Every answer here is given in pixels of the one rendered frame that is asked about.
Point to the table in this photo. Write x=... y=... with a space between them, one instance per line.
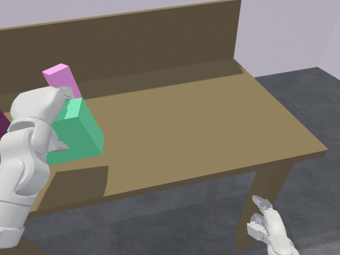
x=173 y=104

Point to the left robot hand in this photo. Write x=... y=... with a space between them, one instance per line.
x=44 y=104

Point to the robot left forearm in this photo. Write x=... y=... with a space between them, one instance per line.
x=23 y=173

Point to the robot right forearm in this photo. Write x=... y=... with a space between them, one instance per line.
x=280 y=245

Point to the sponge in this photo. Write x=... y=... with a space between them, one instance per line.
x=76 y=127

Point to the right robot hand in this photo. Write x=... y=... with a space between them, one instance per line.
x=261 y=227

